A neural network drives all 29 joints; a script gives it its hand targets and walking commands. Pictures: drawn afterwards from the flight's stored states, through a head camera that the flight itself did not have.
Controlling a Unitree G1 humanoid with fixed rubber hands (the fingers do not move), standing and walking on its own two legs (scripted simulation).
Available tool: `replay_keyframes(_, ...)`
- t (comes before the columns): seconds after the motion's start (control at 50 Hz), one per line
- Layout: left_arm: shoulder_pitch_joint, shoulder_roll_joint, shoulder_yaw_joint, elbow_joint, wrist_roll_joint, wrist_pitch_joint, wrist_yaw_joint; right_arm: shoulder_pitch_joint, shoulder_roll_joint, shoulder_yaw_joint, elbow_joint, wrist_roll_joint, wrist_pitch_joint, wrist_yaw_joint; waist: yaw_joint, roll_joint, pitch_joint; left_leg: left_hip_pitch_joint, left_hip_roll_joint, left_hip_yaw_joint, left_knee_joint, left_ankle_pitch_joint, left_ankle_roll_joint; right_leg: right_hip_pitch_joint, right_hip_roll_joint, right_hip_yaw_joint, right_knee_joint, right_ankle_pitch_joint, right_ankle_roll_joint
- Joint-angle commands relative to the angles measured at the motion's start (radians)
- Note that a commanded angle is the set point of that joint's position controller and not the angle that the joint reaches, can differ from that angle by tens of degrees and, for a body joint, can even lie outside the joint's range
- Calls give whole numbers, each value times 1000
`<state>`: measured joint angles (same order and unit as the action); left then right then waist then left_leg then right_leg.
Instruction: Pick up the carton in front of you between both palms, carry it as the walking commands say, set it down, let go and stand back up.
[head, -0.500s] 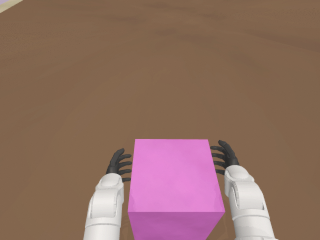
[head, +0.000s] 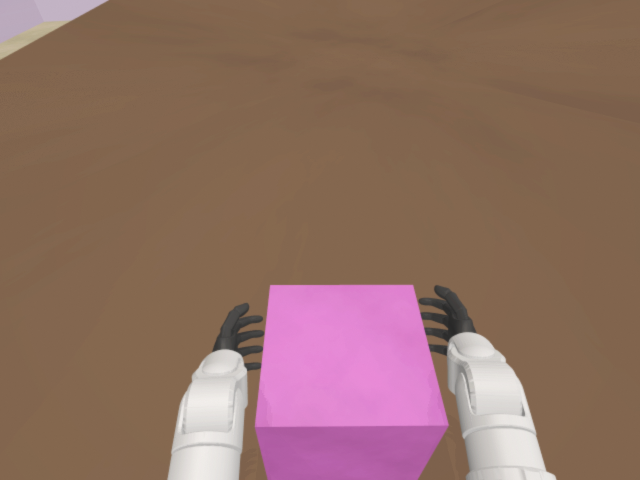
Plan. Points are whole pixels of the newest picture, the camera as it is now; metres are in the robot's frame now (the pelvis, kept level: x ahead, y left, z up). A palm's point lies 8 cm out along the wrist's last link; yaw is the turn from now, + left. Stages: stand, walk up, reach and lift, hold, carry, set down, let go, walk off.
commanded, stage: carry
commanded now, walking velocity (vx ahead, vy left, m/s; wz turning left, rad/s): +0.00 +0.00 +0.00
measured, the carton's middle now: (341, 391) +0.29 +0.00 -0.08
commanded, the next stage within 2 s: hold in 0.72 s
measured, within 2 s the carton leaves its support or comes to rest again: neither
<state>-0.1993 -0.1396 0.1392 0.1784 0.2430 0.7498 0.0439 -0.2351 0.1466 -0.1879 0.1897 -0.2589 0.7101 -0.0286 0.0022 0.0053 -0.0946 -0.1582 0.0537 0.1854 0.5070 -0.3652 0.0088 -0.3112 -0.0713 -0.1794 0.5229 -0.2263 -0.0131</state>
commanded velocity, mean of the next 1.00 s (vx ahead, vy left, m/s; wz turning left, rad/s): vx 0.00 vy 0.00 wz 0.00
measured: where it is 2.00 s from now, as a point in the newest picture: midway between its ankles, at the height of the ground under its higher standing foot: outside the picture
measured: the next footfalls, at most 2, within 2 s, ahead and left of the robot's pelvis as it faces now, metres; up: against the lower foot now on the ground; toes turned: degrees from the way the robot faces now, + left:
none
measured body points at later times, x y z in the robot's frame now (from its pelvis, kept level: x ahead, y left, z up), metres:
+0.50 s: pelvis -0.03 +0.01 +0.00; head -0.05 +0.01 +0.45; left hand +0.27 +0.16 +0.03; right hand +0.28 -0.14 +0.04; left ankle -0.06 +0.10 -0.73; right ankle +0.03 -0.11 -0.73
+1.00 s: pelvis -0.04 +0.00 +0.01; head -0.06 +0.00 +0.46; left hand +0.23 +0.19 +0.03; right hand +0.28 -0.11 +0.04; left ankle -0.06 +0.10 -0.73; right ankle +0.03 -0.13 -0.73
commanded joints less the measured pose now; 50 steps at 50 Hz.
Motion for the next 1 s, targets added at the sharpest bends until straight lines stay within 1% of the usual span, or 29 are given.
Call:
replay_keyframes(0.0,-503,-898,-528,-107,-268,-64,-250,-352,938,534,15,243,-8,249,-1,-5,-190,-31,113,-95,-102,229,11,130,-100,105,-65,230,-9)
replay_keyframes(0.12,-513,-905,-533,-114,-273,-63,-252,-354,945,537,13,246,-8,250,-1,-4,-195,-47,112,-100,-112,184,16,123,-100,107,-76,201,-7)
replay_keyframes(0.24,-513,-902,-535,-120,-273,-62,-252,-350,944,538,9,245,-7,249,-1,-4,-203,-55,113,-103,-112,173,20,118,-100,107,-78,193,-5)
replay_keyframes(0.7,-507,-895,-530,-119,-271,-62,-252,-342,938,533,11,241,-7,250,-1,-2,-219,-57,113,-104,-90,244,25,106,-100,98,-61,224,3)
replay_keyframes(0.72,-441,-915,-498,-85,-259,-69,-258,-229,945,502,8,237,-2,250,-19,86,-105,-48,-82,-304,-180,524,25,363,172,224,-79,392,-27)
replay_keyframes(0.74,-468,-892,-509,-128,-261,-92,-250,-258,927,515,-54,248,-16,246,0,102,-169,-3,-78,-311,-140,632,7,383,155,261,-101,426,-39)
replay_keyframes(0.76,-457,-894,-508,-132,-262,-100,-244,-258,929,516,-48,249,-18,244,-4,88,-183,36,-77,-330,-143,656,5,384,158,266,-112,432,-36)
replay_keyframes(0.78,-407,-879,-478,-102,-240,-98,-238,-255,905,510,-60,234,-27,240,-22,63,-163,74,-85,-320,-158,583,1,381,150,271,-128,386,-31)
replay_keyframes(0.8,-414,-871,-458,-105,-221,-101,-236,-292,905,522,-59,231,-24,246,1,22,-141,75,-96,-301,-168,543,3,357,156,265,-134,387,-16)
replay_keyframes(0.82,-441,-871,-448,-87,-214,-102,-236,-294,907,522,-23,227,-20,248,2,16,-116,35,-96,-303,-178,488,4,373,157,261,-135,365,-13)
replay_keyframes(0.84,-446,-869,-438,-78,-199,-108,-233,-337,906,537,-41,235,-23,258,18,36,-98,66,-99,-304,-193,443,10,339,163,253,-131,332,-3)
replay_keyframes(0.86,-446,-869,-437,-61,-198,-108,-233,-361,906,545,-57,242,-27,263,18,19,-103,87,-98,-296,-192,464,7,333,171,249,-135,332,3)
replay_keyframes(0.88,-453,-878,-449,-61,-212,-108,-234,-378,907,556,-73,248,-32,259,19,16,-130,82,-103,-295,-188,466,4,361,173,252,-132,332,2)
replay_keyframes(0.9,-464,-880,-464,-66,-231,-106,-239,-364,905,552,-65,242,-33,253,10,14,-141,65,-100,-299,-191,444,3,386,172,253,-131,315,-2)
replay_keyframes(0.94,-517,-880,-488,-65,-256,-100,-254,-325,903,514,-24,209,-28,245,-30,20,-130,76,-102,-296,-201,392,-6,364,178,245,-142,264,-2)
replay_keyframes(0.96,-554,-884,-497,-62,-262,-98,-263,-317,907,491,5,193,-27,244,-48,28,-116,65,-102,-293,-206,349,-9,358,179,243,-148,234,-5)
replay_keyframes(0.98,-604,-876,-490,-45,-258,-100,-273,-327,912,455,47,174,-27,243,-64,33,-82,37,-102,-288,-211,280,-8,351,177,242,-150,195,-8)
